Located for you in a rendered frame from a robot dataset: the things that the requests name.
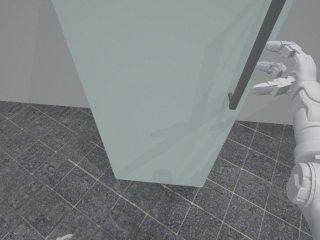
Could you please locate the right robot forearm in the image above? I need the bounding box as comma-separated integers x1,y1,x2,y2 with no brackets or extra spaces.
288,81,320,165

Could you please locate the fridge door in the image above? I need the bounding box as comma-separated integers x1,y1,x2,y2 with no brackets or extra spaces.
52,0,294,188

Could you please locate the handle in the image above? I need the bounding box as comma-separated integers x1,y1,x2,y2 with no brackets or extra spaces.
228,0,286,110

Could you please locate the right robot hand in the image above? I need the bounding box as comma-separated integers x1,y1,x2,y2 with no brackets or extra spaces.
251,41,317,97

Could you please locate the robot right upper arm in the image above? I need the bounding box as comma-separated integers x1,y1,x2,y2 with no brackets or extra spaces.
286,161,320,240

